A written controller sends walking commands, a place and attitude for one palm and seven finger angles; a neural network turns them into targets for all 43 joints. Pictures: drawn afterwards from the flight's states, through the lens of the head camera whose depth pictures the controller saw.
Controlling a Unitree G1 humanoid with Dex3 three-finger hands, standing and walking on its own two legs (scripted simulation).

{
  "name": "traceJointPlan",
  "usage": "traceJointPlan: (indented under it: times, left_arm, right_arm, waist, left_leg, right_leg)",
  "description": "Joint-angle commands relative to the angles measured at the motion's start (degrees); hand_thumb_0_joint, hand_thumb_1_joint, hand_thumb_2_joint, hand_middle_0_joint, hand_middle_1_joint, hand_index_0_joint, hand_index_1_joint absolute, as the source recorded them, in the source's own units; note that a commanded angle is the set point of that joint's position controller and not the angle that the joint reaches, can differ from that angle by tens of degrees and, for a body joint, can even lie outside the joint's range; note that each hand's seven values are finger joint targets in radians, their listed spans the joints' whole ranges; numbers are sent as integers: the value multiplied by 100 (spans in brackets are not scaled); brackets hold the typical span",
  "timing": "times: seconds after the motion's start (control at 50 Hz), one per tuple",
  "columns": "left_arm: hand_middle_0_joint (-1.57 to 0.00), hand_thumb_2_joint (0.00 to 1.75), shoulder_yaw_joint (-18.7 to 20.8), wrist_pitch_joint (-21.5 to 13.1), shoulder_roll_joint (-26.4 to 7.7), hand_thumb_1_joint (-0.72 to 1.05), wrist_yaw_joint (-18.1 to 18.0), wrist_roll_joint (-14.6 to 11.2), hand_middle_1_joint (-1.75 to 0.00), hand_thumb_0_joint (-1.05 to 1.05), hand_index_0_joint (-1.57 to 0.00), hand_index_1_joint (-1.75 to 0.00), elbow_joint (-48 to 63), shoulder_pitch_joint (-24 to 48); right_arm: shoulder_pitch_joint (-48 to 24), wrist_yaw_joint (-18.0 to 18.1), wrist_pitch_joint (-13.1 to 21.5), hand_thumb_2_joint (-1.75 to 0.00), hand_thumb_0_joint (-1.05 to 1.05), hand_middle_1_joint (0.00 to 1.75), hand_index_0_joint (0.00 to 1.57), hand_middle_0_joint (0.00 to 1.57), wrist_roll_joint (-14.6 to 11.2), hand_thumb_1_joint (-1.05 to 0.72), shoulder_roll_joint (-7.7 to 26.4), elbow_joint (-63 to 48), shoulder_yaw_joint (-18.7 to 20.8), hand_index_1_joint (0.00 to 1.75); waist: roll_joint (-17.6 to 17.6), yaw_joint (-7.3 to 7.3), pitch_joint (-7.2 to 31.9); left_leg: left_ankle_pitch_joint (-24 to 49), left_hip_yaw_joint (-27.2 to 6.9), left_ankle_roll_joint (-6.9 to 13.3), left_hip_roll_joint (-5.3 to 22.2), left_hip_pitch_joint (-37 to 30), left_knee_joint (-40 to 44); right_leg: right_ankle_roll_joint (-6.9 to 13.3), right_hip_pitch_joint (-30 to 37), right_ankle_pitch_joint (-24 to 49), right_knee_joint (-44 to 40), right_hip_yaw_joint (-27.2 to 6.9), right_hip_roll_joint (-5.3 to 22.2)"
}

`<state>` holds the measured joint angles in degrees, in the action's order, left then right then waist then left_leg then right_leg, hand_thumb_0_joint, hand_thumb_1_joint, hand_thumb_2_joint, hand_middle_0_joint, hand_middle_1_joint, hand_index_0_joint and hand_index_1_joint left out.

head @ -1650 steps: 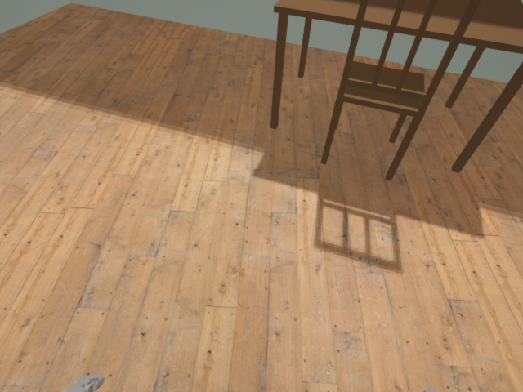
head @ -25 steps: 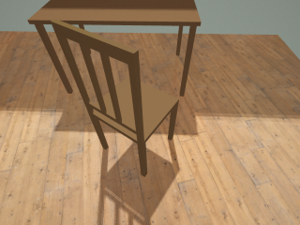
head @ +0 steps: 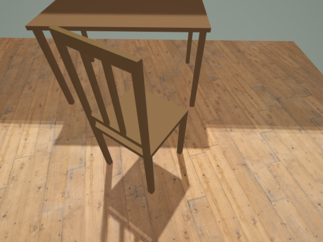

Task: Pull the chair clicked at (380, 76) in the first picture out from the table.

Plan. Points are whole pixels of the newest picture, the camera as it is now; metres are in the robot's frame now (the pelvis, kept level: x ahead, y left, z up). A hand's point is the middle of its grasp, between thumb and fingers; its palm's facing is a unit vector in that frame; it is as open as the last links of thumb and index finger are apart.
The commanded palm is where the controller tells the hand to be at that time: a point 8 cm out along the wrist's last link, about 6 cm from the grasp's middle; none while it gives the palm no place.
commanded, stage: let the arm hang, fingers relaxed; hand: left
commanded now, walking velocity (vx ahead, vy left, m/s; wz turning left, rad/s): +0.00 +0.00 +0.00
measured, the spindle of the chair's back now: (97, 92) +0.67 +0.31 -0.06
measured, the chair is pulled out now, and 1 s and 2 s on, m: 0.52 0.52 0.52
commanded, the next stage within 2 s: look to check the result in 0.06 s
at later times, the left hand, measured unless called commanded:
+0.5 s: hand out of the picture -0.01 +0.16 -0.17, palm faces +0.04 -0.98 -0.18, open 7.3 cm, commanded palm none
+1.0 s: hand out of the picture +0.00 +0.16 -0.17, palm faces +0.04 -0.98 -0.18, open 7.3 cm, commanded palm none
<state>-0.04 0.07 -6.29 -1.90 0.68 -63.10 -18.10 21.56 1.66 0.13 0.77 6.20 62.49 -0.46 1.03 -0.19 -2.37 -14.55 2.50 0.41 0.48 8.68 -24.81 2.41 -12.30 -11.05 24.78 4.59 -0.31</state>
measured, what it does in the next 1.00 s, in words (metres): stands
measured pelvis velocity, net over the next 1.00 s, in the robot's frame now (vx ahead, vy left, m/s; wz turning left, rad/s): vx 0.01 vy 0.00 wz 0.00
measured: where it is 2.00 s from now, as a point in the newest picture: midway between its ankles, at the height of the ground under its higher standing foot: outside the picture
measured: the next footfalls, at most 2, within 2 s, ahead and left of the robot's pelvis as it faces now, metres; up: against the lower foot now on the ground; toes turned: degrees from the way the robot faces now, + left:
none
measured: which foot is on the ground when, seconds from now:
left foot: down 0.00-1.00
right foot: down 0.00-1.00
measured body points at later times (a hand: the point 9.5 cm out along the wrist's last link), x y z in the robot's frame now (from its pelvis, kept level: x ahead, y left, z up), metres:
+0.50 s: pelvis +0.01 +0.00 +0.00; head +0.02 -0.01 +0.45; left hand -0.01 +0.21 -0.16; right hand -0.04 -0.20 -0.16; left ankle -0.01 +0.11 -0.74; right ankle +0.03 -0.09 -0.74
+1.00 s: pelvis +0.01 +0.00 +0.00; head +0.03 -0.01 +0.45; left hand +0.00 +0.21 -0.16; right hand -0.02 -0.20 -0.16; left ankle -0.01 +0.11 -0.74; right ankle +0.03 -0.09 -0.74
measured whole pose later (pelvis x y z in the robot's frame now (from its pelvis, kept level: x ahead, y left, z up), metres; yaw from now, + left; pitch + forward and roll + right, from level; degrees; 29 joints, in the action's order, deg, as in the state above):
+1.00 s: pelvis +0.01 +0.00 +0.00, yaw +0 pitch -1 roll +0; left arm 0.3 -0.1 -6.3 -2.0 0.6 -63.8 -17.2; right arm 19.5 2.0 0.5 0.5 6.4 63.5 -0.4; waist 1.0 -0.2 -3.8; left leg -14.7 2.7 0.5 0.2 6.9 -23.1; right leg 2.1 -11.1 -11.8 24.2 4.3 -0.1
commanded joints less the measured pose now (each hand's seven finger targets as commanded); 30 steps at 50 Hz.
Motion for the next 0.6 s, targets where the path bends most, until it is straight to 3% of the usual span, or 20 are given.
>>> traceJointPlan:
  times: [0.0,0.16,0.34,0.4,0.44,0.58]
  left_arm:
    - [-20,90,97,-70,-566,90,-34,-14,-30,0,-20,-30,152,-424]
    - [-20,90,111,-61,-568,90,-28,-11,-30,0,-20,-30,151,-385]
    - [-20,90,116,-79,-535,90,-28,-19,-30,0,-20,-30,122,-416]
    - [-20,90,109,-67,-518,90,-28,-18,-30,0,-20,-30,107,-379]
    - [-20,90,112,-68,-536,90,-26,-18,-30,0,-20,-30,104,-408]
    - [-20,90,110,-66,-522,90,-30,-17,-30,0,-20,-30,103,-398]
  right_arm:
    - [658,56,51,-90,0,30,20,20,22,-90,378,-24,70,30]
    - [653,55,42,-90,0,30,20,20,27,-90,405,1,83,30]
    - [597,70,79,-90,0,30,20,20,15,-90,405,40,76,30]
    - [603,75,68,-90,0,30,20,20,17,-90,395,55,72,30]
    - [594,73,68,-90,0,30,20,20,15,-90,394,55,73,30]
    - [567,72,57,-90,0,30,20,20,8,-90,422,49,81,30]
  waist:
    - [-3,-34,-421]
    - [-191,-44,-428]
    - [28,-26,-262]
    - [10,-32,-412]
    - [-117,-23,-362]
    - [-70,-26,-381]
  left_leg:
    - [379,-445,213,445,488,507]
    - [205,-432,200,429,470,536]
    - [557,-446,202,468,364,535]
    - [513,-470,209,478,407,569]
    - [482,-459,209,466,373,570]
    - [425,-445,204,452,361,549]
  right_leg:
    - [128,56,32,-606,-735,619]
    - [117,39,-224,-686,-769,606]
    - [122,194,221,-561,-703,624]
    - [122,115,148,-564,-690,604]
    - [118,151,127,-586,-707,612]
    - [111,126,17,-622,-691,618]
